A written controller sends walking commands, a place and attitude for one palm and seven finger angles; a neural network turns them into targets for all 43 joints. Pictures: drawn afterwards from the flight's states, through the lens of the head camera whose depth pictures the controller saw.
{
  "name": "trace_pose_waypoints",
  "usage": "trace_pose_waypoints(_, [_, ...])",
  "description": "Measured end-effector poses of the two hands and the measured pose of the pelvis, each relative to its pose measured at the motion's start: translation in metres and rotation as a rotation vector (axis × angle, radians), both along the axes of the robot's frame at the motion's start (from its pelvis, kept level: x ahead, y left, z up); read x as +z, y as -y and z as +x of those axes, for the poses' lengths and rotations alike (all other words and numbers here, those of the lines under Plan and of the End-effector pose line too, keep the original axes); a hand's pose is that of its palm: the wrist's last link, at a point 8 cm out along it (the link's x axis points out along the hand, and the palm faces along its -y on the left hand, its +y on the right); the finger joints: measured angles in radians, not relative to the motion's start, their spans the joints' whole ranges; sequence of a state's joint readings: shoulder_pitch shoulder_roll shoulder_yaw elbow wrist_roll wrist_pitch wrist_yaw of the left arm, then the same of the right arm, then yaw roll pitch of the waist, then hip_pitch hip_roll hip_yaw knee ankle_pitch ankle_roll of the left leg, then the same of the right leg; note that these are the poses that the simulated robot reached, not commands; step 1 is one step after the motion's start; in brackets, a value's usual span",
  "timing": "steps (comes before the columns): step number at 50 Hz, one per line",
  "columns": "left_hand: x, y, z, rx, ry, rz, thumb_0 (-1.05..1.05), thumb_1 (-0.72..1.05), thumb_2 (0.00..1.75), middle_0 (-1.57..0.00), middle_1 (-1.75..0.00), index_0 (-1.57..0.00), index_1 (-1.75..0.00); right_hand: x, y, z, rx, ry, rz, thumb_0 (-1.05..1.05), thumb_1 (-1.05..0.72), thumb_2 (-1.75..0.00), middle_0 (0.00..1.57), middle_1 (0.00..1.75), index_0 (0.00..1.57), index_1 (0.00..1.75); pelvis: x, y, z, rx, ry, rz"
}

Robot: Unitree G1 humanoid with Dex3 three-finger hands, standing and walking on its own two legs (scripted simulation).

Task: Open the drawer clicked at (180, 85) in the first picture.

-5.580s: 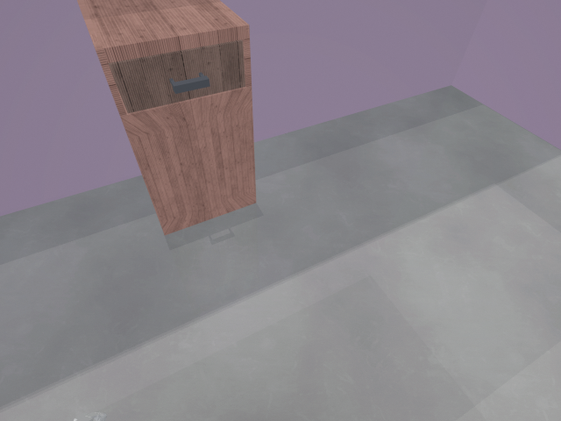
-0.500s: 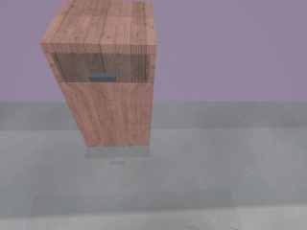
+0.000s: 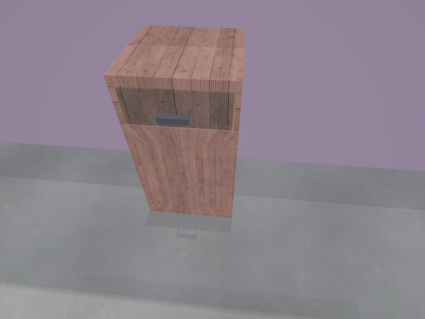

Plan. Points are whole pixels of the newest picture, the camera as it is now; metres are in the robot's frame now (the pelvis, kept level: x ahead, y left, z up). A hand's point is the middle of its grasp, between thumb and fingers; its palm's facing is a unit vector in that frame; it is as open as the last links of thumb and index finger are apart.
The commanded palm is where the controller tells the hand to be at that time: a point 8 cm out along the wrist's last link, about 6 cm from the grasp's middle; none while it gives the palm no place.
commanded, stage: take the last steps up to it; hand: left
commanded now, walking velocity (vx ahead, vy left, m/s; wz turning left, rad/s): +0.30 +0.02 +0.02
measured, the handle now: (174, 115) +0.76 +0.20 -0.07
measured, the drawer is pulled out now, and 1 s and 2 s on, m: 0.00 0.00 0.00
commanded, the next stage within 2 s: come to a stop and stand still in 0.56 s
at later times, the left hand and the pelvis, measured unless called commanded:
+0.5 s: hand (120, 314) +0.17 +0.23 -0.18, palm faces +0.02 -0.98 -0.18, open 7.3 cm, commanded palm none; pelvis +0.11 +0.05 -0.01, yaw -1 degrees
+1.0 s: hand (144, 253) +0.31 +0.21 -0.18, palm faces +0.03 -0.97 -0.24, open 7.3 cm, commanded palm none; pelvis +0.23 +0.02 -0.01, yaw -1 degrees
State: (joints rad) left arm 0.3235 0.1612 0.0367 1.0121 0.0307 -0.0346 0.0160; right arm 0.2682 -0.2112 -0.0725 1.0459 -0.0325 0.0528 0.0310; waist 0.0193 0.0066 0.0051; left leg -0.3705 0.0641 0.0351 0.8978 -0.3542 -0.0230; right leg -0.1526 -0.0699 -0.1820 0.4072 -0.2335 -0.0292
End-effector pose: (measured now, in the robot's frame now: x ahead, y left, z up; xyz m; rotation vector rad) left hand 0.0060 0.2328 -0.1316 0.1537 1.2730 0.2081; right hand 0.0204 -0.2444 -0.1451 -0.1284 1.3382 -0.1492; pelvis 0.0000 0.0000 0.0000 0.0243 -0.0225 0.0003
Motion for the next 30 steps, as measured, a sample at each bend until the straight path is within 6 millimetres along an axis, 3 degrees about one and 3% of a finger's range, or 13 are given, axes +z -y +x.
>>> trace_pose_waypoints(8, [-0.023, -0.025, -0.069, 0.106, -0.226, -0.069, 0.00, 0.91, 0.90, -0.21, -0.30, -0.20, -0.30, 0.007, -0.038, 0.056, 0.075, 0.094, -0.041, 0.00, -0.91, -0.90, 0.20, 0.29, 0.20, 0.30, -0.009, -0.033, 0.022, 0.010, -0.015, -0.043])
trace_pose_waypoints(10, [-0.029, -0.032, -0.073, 0.100, -0.282, -0.084, 0.01, 0.91, 0.90, -0.20, -0.30, -0.20, -0.30, 0.007, -0.051, 0.063, 0.063, 0.125, -0.050, 0.00, -0.91, -0.90, 0.20, 0.29, 0.20, 0.30, -0.013, -0.042, 0.029, 0.000, -0.006, -0.037])
trace_pose_waypoints(12, [-0.028, -0.038, -0.063, 0.078, -0.307, -0.092, 0.01, 0.91, 0.90, -0.20, -0.30, -0.20, -0.30, 0.009, -0.060, 0.062, 0.033, 0.133, -0.053, 0.00, -0.92, -0.90, 0.20, 0.29, 0.20, 0.30, -0.010, -0.047, 0.037, -0.010, 0.001, -0.036])
trace_pose_waypoints(16, [-0.024, -0.048, -0.010, 0.044, -0.233, -0.095, 0.01, 0.91, 0.90, -0.20, -0.30, -0.20, -0.30, 0.011, -0.069, 0.046, -0.006, 0.060, -0.055, 0.00, -0.94, -0.90, 0.20, 0.29, 0.20, 0.30, -0.003, -0.055, 0.057, -0.007, 0.005, -0.034])
trace_pose_waypoints(23, [-0.019, -0.049, 0.117, -0.019, -0.037, -0.066, 0.01, 0.92, 0.90, -0.20, -0.29, -0.20, -0.30, 0.002, -0.085, 0.016, -0.072, -0.127, -0.002, 0.00, -0.92, -0.90, 0.20, 0.29, 0.20, 0.30, -0.004, -0.052, 0.099, -0.013, 0.004, -0.012])
trace_pose_waypoints(30, [-0.017, -0.025, 0.249, -0.131, 0.092, -0.020, 0.01, 0.92, 0.90, -0.20, -0.29, -0.20, -0.30, -0.017, -0.082, 0.020, -0.155, -0.266, 0.062, 0.00, -0.91, -0.90, 0.20, 0.30, 0.20, 0.30, -0.021, -0.028, 0.157, -0.034, -0.001, -0.001])
